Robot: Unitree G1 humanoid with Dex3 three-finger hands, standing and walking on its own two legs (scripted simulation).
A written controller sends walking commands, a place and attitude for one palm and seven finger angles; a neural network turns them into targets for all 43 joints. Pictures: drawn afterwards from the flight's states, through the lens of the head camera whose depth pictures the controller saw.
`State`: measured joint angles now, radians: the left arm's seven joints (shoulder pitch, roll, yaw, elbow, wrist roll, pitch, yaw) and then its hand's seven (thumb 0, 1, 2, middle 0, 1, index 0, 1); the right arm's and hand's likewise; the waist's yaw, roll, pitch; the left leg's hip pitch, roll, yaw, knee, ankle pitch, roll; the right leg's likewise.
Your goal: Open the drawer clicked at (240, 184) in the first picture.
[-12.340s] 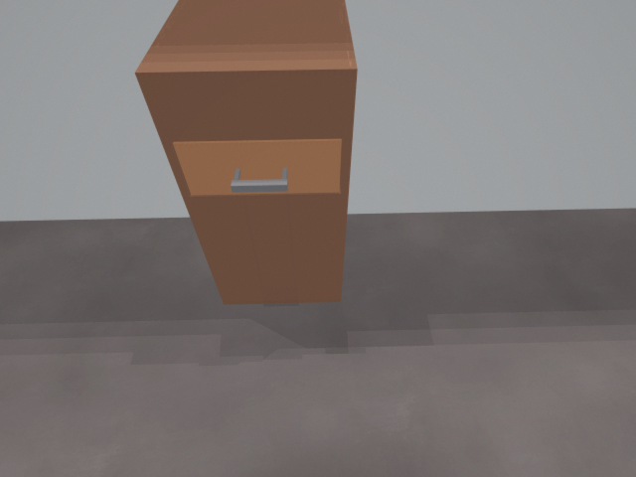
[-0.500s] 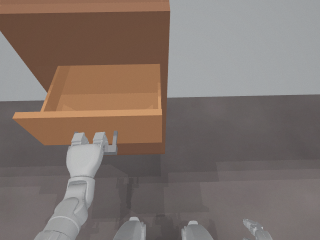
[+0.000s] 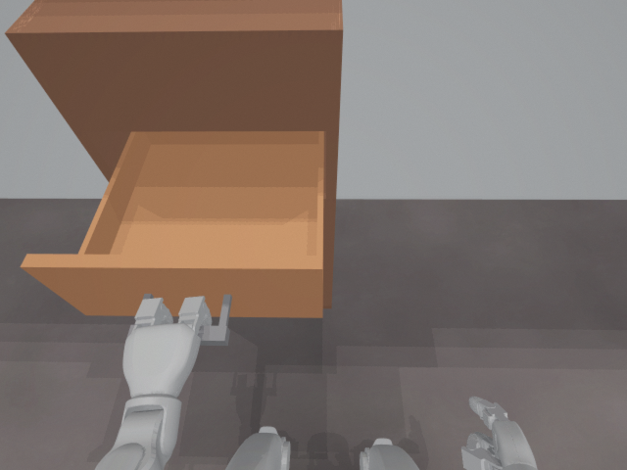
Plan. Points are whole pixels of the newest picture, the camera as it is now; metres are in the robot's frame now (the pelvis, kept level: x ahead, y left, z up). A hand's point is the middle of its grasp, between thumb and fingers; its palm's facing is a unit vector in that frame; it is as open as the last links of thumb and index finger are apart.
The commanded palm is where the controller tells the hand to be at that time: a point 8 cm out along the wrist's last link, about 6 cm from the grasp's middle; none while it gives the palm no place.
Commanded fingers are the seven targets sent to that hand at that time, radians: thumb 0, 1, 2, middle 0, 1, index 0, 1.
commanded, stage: pull the drawer open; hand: left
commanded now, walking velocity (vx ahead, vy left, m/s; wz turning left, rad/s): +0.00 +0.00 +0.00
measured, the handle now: (183, 319) +0.32 +0.21 -0.04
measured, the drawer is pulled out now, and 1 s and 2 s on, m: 0.25 0.30 0.30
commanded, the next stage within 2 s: open the thumb to release the handle in 0.84 s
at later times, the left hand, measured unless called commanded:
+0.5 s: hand (172, 398) +0.22 +0.21 -0.06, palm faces -0.03 -0.09 -1.00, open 5.5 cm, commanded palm +0.17 +0.21 -0.01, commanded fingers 0.00 0.90 0.90 -0.40 -1.35 -0.40 -1.35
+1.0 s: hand (169, 403) +0.21 +0.21 -0.06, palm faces -0.01 -0.08 -1.00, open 5.6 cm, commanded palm +0.19 +0.21 -0.01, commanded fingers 0.00 0.62 0.78 -0.38 -1.32 -0.38 -1.32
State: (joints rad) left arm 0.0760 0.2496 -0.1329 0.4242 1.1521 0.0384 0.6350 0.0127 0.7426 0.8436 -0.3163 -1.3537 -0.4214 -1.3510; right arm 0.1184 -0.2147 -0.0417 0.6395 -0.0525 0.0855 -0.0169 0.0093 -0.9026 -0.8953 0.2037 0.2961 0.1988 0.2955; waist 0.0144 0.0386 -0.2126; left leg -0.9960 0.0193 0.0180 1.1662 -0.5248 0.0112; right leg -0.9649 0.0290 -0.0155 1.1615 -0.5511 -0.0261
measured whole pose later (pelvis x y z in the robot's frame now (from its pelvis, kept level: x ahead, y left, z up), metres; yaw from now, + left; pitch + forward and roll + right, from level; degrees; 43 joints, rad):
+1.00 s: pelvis +0.01 -0.01 -0.02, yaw +0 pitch +23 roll +0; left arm 0.39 0.27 -0.09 0.11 1.16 -0.05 0.65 0.01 0.73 0.78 -0.28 -1.35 -0.41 -1.34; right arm 0.10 -0.22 -0.02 0.56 -0.08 0.08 0.01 0.01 -0.90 -0.90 0.20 0.30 0.20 0.30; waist 0.04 0.04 -0.23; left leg -1.07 0.02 0.02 1.27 -0.59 0.00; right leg -1.05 0.03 -0.01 1.28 -0.62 -0.03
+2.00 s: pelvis -0.02 -0.01 -0.01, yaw +1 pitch +19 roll +0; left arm 0.20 0.26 -0.15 0.28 1.12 0.05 0.63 0.00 -0.49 0.30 -0.32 -1.22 -0.32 -1.20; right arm 0.10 -0.21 -0.02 0.64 -0.05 0.08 -0.05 0.01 -0.90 -0.90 0.20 0.30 0.20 0.30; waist 0.03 0.05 -0.20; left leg -1.02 0.01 0.00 1.21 -0.51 0.00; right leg -0.99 0.02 -0.03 1.21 -0.55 -0.03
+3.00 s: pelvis +0.01 +0.00 +0.03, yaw +0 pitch +13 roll +0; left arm 0.34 0.30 -0.13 0.08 1.06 0.07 0.51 0.00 -0.49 0.30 -0.32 -1.20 -0.32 -1.20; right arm 0.13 -0.22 -0.02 0.57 -0.04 0.10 -0.01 0.01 -0.90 -0.90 0.20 0.30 0.20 0.30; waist 0.04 0.06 -0.16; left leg -0.74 0.01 0.01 0.99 -0.47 0.01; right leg -0.71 0.02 -0.01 0.98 -0.50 -0.02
